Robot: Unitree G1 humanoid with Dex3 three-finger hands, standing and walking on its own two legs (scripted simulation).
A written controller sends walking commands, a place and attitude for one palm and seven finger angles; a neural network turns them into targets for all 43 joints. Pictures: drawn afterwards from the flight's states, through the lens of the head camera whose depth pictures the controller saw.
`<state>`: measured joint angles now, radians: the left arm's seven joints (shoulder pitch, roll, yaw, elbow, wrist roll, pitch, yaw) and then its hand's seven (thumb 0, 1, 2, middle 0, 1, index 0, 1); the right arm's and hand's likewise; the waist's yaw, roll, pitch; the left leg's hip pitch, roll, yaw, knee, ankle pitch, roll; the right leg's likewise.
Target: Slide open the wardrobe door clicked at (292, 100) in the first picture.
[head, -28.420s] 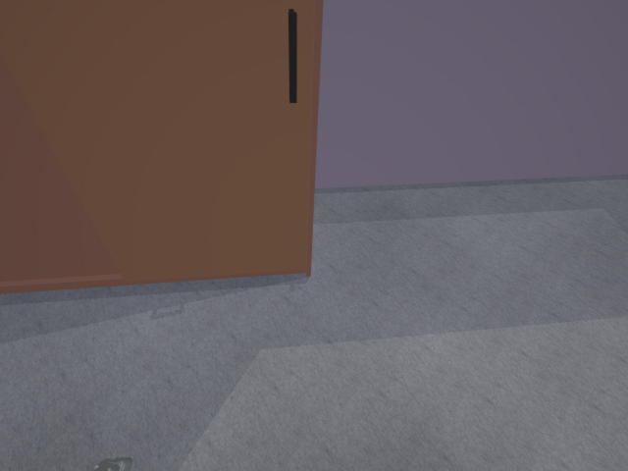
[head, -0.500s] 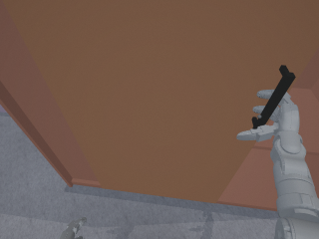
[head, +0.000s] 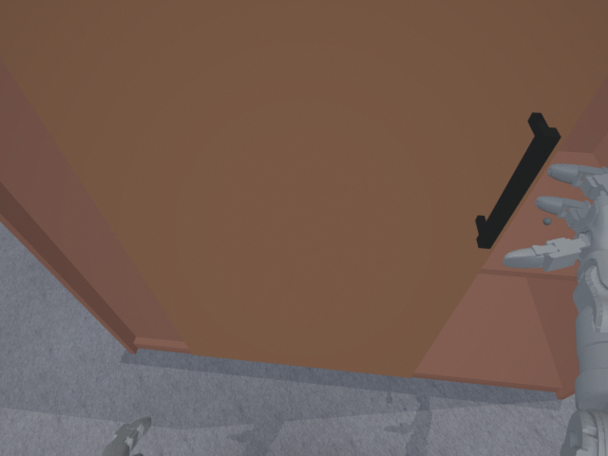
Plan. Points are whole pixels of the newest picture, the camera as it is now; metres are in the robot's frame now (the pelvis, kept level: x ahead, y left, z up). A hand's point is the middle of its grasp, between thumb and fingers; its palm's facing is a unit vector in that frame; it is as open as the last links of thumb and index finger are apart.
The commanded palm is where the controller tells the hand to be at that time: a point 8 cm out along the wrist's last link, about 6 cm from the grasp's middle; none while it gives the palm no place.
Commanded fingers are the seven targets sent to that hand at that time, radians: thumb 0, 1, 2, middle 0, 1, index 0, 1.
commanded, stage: slip the hand off the handle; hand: right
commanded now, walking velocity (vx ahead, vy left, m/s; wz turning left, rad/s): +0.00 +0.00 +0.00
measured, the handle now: (508, 187) +0.45 -0.23 +0.13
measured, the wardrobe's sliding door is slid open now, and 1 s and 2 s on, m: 0.46 0.46 0.46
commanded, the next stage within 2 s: draw the hand back to the body in 0.66 s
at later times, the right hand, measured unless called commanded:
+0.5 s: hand (579, 292) +0.30 -0.27 +0.12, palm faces +0.30 +0.94 -0.16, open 14.7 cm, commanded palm +0.26 -0.31 +0.12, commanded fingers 0.00 0.55 -0.20 0.25 1.15 0.25 1.15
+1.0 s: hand (599, 318) +0.26 -0.26 +0.14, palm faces +0.06 +1.00 -0.06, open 14.7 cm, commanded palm +0.22 -0.31 +0.14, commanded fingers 0.00 0.55 -0.20 0.25 1.15 0.25 1.15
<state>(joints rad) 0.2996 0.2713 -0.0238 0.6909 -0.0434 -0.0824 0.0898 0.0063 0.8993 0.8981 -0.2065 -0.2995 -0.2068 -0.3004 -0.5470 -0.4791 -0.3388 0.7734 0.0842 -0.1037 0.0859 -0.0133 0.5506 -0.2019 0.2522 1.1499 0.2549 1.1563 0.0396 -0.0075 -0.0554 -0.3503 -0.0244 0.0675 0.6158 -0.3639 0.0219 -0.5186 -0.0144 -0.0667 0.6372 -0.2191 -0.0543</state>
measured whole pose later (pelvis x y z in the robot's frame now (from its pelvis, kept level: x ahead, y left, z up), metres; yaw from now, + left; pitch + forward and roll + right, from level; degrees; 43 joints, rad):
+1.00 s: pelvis -0.01 +0.02 +0.00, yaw +0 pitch -1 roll +2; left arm 0.25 0.26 -0.07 0.67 -0.07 -0.22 0.13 0.01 0.90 0.90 -0.21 -0.30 -0.21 -0.30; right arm -0.03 -0.46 -0.41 0.28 0.37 -0.07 0.44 -0.01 0.55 -0.20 0.25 1.15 0.25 1.15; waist -0.02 -0.04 -0.06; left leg -0.23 -0.05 0.08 0.59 -0.35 0.04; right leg -0.40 -0.03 -0.05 0.62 -0.21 -0.03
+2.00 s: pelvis +0.02 +0.00 +0.02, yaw +1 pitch -4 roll +1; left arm 0.20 0.24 -0.03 0.63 -0.01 -0.09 0.06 0.01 0.90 0.90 -0.21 -0.30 -0.21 -0.30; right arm 0.49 -0.38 -0.33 -0.43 0.10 -0.06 -0.09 0.01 -0.62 -0.77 0.22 0.46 0.22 0.47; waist -0.07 -0.05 -0.01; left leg 0.00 -0.02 0.04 0.37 -0.29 0.02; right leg -0.18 0.01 -0.09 0.42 -0.17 -0.05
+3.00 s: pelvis -0.05 -0.03 +0.01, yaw -1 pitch -1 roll +3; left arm 0.21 0.23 0.00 0.53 -0.01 -0.01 0.08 0.01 0.90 0.90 -0.21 -0.30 -0.20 -0.30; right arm 0.52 -0.46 -0.44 -0.49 0.06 -0.19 -0.11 0.01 -0.89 -0.90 0.21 0.30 0.21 0.31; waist 0.00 -0.01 0.02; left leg -0.22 -0.03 0.01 0.50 -0.26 -0.01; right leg -0.38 0.02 -0.07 0.47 -0.09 -0.10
